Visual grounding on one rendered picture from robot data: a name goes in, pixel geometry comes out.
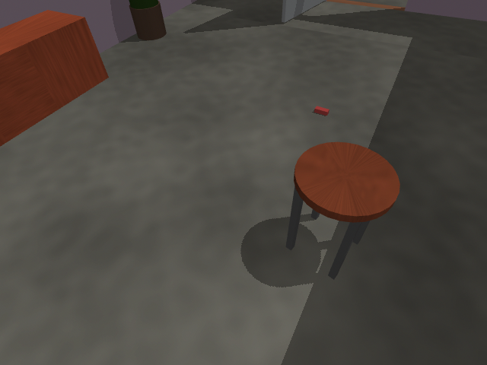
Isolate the small box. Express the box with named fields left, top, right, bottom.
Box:
left=314, top=106, right=329, bottom=116

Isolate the potted plant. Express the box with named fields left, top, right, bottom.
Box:
left=129, top=0, right=166, bottom=40

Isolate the stool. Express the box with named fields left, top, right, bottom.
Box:
left=286, top=142, right=400, bottom=280

